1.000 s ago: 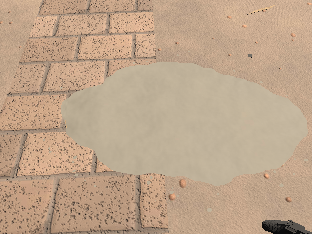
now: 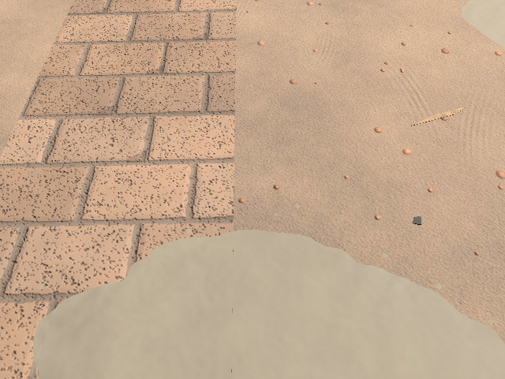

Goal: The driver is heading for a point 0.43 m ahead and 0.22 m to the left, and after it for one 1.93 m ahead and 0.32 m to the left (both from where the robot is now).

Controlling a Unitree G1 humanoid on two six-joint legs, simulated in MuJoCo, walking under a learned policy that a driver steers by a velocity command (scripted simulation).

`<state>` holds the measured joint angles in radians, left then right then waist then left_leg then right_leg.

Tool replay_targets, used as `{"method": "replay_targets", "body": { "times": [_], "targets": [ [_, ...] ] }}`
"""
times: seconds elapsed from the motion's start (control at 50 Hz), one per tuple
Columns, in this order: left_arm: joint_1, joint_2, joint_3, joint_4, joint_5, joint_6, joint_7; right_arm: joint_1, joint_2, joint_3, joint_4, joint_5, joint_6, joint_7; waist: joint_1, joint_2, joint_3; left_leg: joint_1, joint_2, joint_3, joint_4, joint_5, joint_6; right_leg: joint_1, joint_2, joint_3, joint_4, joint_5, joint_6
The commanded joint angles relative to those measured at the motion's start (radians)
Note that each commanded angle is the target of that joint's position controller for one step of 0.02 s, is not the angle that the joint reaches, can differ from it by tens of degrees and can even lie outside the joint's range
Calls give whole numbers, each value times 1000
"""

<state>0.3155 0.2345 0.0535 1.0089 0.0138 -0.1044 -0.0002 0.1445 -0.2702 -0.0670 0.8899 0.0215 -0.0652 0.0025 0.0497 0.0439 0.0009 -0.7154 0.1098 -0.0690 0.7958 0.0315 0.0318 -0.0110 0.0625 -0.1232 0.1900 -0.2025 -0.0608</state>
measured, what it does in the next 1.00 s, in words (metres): walks ahead, turning left: left foot, then right foot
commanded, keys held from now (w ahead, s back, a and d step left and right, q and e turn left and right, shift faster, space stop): w+q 0.24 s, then q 0.74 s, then e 0.02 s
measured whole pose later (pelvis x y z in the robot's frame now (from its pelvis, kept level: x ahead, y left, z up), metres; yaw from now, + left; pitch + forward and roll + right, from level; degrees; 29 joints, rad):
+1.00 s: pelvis +0.36 +0.06 -0.01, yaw +35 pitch +1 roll -1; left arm 0.11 0.27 0.06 0.76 0.01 0.01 0.03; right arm 0.18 -0.30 -0.08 0.65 0.02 0.06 -0.02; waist 0.02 0.01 0.07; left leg -0.45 0.05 -0.01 0.85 -0.39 -0.05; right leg -0.31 -0.06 -0.11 0.42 -0.13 -0.01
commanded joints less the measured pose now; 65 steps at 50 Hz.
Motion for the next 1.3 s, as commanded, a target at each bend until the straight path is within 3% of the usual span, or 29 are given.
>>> {"method": "replay_targets", "body": {
  "times": [0.02,0.14,0.2,0.22,0.24,0.26,0.28,0.3,0.32,0.38,0.48,0.56,0.62,0.64,0.66,0.68,0.7,0.72,0.76,0.8,0.88,0.98,1.04,1.06,1.08,1.1,1.14,1.18,1.3],
  "targets": [
    [-13,155,26,-47,-7,-12,15,-105,-19,6,-84,-2,-9,17,9,-82,78,42,-13,50,-121,105,7,-66,-272,36,-110,292,-97],
    [14,196,40,-43,-19,39,28,-173,-41,1,-168,2,-9,60,-9,-106,60,45,-81,149,-195,-118,68,169,-342,-34,94,749,-67],
    [-28,219,44,-76,-19,61,44,135,-155,-62,-114,6,0,54,-185,-122,-124,510,-178,169,-257,-139,150,41,-293,-80,550,965,-9],
    [-13,185,29,-106,0,47,42,278,-248,-91,-90,2,12,29,-218,29,-234,818,9,-123,-267,-127,220,-225,-232,-86,878,546,30],
    [54,53,-11,-146,0,8,15,235,-282,-90,-116,5,7,28,-115,230,-341,1119,236,-715,-433,-286,428,-645,9,66,1217,-333,82],
    [-61,155,12,-169,-32,-38,-3,236,-211,-67,-123,-11,5,26,-173,118,-333,1104,224,-699,-493,-201,384,-746,-43,241,1264,-340,52],
    [-133,177,17,-197,-58,-54,-8,173,-166,-55,-139,-21,-3,22,-157,61,-209,979,191,-514,-474,1,343,-761,-85,230,1223,-275,36],
    [-139,164,19,-190,-45,-54,0,103,-145,-49,-153,-19,-11,27,-101,-65,-113,803,139,-369,-468,217,310,-709,-125,216,1131,-227,45],
    [-133,177,32,-183,-19,-41,12,53,-118,-44,-166,-14,-11,23,-67,-90,-80,689,104,-279,-468,308,282,-649,-153,204,1048,-208,60],
    [-102,136,32,-205,-4,6,21,28,-137,-43,-186,-21,-1,7,-16,-46,-53,494,51,-187,-495,462,275,-540,-147,178,900,-165,111],
    [-208,108,18,-255,-1,28,26,58,-180,-61,-193,-1,39,-25,-49,33,-116,438,-32,-119,-440,417,194,-446,-61,154,551,120,143],
    [-294,133,21,-297,-11,36,13,83,-165,-56,-193,-3,67,-37,-79,63,-112,485,-21,-226,-377,210,153,-430,-32,196,406,149,140],
    [-249,169,37,-296,-7,20,8,40,-147,-49,-219,-5,73,-46,-37,91,-98,527,-28,-332,-286,82,129,-371,-37,221,270,136,109],
    [-207,181,42,-288,0,11,9,28,-129,-42,-231,-5,72,-47,-12,81,-108,503,-70,-324,-213,16,95,-274,-73,221,183,267,81],
    [-152,239,54,-289,20,9,19,46,-71,-23,-252,-21,66,-45,-12,-43,-190,397,-144,-238,-2,-204,43,-78,-257,360,206,541,8],
    [-146,265,53,-294,47,25,26,214,-42,-18,-250,-14,62,-44,-96,-285,-261,171,-285,-134,207,-776,-18,138,-490,640,231,837,-194],
    [-140,227,54,-296,15,39,25,269,-151,-37,-231,-10,64,-37,-93,-294,-301,102,-200,-108,381,-757,-57,127,-559,761,206,664,-266],
    [-173,165,37,-322,6,46,28,198,-215,-58,-221,1,78,-39,-60,-199,-224,77,-163,-92,466,-675,-82,61,-480,629,204,531,-231],
    [-232,140,24,-335,5,69,32,122,-202,-63,-231,-2,114,-50,-57,-136,-123,71,-123,-57,500,-557,-109,-91,-374,454,162,314,-167],
    [-256,160,28,-332,15,84,38,118,-146,-50,-248,3,126,-45,-69,-168,-68,138,-113,-2,438,-483,-113,-209,-303,326,106,239,-149],
    [-230,179,40,-322,9,94,46,74,-100,-33,-290,-4,118,-39,-41,-199,-109,181,-76,41,239,-449,-115,-145,-328,241,94,297,-182],
    [-234,220,57,-319,-5,105,36,60,-117,-33,-312,-5,119,-14,-34,-218,-122,318,-65,95,26,-406,-75,-155,-366,179,97,244,-172],
    [-226,212,49,-293,-35,112,24,137,-94,-31,-277,-20,118,-3,-81,-192,-115,500,-116,126,-269,-287,-11,-215,-337,166,175,191,-126],
    [-178,174,36,-265,-43,111,15,166,-107,-33,-263,-27,116,-3,-87,-151,-104,614,-108,89,-391,-195,22,-297,-300,136,224,102,-60],
    [-147,84,5,-270,-9,104,-2,176,-172,-41,-267,-36,116,-15,-49,76,-126,739,105,-181,-469,-26,82,-438,-199,37,425,-138,49],
    [-170,76,3,-298,7,96,-4,99,-191,-32,-291,-59,110,-18,-34,229,-95,606,283,-316,-492,41,238,-525,-121,45,525,-405,107],
    [-200,161,30,-278,-22,107,4,36,-121,-13,-270,-80,69,-12,-51,147,-54,478,192,-186,-517,-103,221,-449,-141,147,683,-332,115],
    [-144,184,48,-228,-19,125,19,-16,-118,-15,-254,-56,45,-17,-42,145,-25,494,144,-91,-501,-41,167,-472,-126,177,761,-254,130],
    [-158,143,45,-257,-37,138,26,6,-119,-24,-226,-36,64,-53,-69,78,-34,650,183,-23,-449,141,197,-559,-114,159,787,-236,168]
  ]
}}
